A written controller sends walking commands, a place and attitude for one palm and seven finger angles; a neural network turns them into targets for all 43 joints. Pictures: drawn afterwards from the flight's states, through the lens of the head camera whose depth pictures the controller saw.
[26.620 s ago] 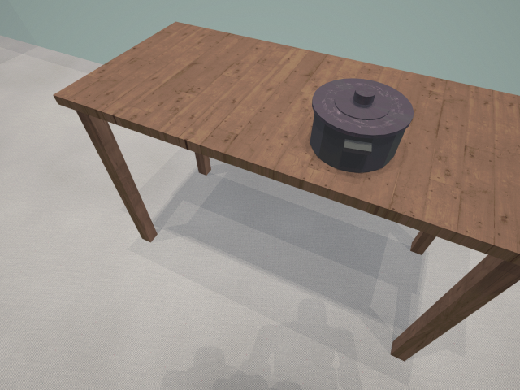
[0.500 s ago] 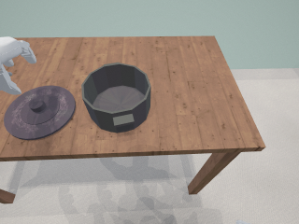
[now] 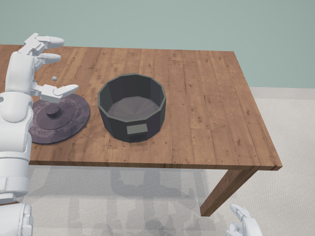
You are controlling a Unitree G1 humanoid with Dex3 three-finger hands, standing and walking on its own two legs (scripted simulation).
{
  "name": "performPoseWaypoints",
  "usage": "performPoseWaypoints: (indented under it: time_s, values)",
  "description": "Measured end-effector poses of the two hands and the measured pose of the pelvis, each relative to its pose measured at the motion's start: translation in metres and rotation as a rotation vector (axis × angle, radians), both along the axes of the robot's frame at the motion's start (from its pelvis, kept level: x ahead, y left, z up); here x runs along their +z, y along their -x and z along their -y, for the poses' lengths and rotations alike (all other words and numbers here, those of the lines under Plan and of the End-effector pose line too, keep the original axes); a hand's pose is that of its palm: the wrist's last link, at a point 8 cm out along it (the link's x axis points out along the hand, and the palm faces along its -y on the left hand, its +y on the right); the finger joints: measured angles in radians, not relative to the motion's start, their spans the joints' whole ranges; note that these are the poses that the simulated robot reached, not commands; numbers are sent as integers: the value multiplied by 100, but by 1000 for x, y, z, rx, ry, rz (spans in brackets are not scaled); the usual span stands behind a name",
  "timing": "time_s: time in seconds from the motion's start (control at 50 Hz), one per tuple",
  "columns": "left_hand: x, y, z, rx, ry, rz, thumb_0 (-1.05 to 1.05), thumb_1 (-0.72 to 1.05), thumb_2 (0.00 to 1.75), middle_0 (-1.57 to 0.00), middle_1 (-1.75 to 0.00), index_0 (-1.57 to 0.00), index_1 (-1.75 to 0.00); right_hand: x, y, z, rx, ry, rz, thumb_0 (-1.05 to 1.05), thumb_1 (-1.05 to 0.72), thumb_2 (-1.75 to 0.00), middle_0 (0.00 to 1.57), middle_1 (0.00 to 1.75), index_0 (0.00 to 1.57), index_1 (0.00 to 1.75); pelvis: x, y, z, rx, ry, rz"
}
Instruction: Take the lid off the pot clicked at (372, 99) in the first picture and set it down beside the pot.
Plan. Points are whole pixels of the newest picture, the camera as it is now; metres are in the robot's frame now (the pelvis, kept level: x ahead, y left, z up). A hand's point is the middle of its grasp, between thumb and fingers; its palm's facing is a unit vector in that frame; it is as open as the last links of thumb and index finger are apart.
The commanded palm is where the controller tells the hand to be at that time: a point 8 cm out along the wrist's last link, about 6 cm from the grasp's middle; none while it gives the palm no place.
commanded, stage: draw the hand back to the body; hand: left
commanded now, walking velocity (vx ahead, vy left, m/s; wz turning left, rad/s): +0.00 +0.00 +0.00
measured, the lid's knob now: (53, 111) +0.44 +0.36 +0.02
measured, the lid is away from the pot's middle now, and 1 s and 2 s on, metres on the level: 0.25 0.25 0.25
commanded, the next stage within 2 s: step back with the hand held close in 1.60 s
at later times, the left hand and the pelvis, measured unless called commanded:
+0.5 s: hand (48, 93) +0.33 +0.25 +0.21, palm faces +0.50 -0.82 -0.27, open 9.2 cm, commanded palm +0.27 +0.28 +0.22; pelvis +0.03 -0.04 +0.00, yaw +0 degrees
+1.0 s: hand (48, 126) +0.26 +0.22 +0.20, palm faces +0.48 -0.83 -0.28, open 7.5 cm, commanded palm +0.20 +0.25 +0.21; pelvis +0.01 -0.05 +0.00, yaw +0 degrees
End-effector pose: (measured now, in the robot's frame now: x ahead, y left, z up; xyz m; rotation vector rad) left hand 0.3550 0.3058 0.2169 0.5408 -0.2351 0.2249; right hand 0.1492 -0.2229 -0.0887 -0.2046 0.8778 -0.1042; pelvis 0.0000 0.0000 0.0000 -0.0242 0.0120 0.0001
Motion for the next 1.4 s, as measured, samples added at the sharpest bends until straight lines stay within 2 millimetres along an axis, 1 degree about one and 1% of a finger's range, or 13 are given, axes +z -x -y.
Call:
performPoseWaypoints:
  time_s: [0.06,0.12,0.3,0.38,0.46,0.68,0.78,0.9,1.1,1.4]
  values:
    - [0,4,1,61,132,96,0,-4,76,-42,-76,-41,-75,6,-3,6,-13,10,44,1,-91,-90,20,30,20,30,1,-6,6,-11,-2,16]
    - [3,12,1,102,186,156,0,-1,77,-41,-74,-40,-73,8,-5,17,-29,16,73,1,-90,-90,20,30,20,30,1,-11,10,-19,-3,24]
    - [3,39,5,178,183,167,0,17,79,-36,-66,-36,-65,-2,-6,56,-54,40,39,1,-91,-90,20,30,20,30,0,-23,25,-15,-10,26]
    - [2,50,12,194,178,160,1,26,80,-34,-61,-34,-61,-5,-11,66,-56,38,36,1,-91,-90,20,30,20,29,0,-25,33,-10,-14,30]
    - [-1,61,18,205,178,147,1,35,82,-32,-57,-32,-56,-3,-19,70,-54,28,60,1,-91,-90,20,30,20,29,0,-26,40,-9,-17,38]
    - [-3,91,36,201,176,156,1,62,86,-27,-44,-26,-43,5,-43,65,-15,-13,152,1,-91,-90,20,30,20,29,1,-23,52,-6,-21,59]
    - [-3,108,41,195,170,161,1,74,87,-24,-38,-24,-38,7,-47,61,0,-21,173,1,-91,-90,20,30,20,29,1,-21,53,-5,-21,66]
    - [-6,126,45,189,172,165,2,84,89,-22,-33,-22,-33,9,-46,58,11,-19,182,1,-91,-90,20,30,20,30,2,-17,52,-2,-20,76]
    - [-10,151,53,148,159,160,2,89,89,-21,-31,-21,-30,13,-40,50,17,-11,200,1,-91,-90,20,30,20,30,2,-12,45,-5,-17,88]
    - [-16,191,55,109,133,115,2,89,89,-21,-31,-21,-30,20,-38,28,41,-8,230,1,-91,-90,20,30,20,30,2,-7,29,-6,-8,95]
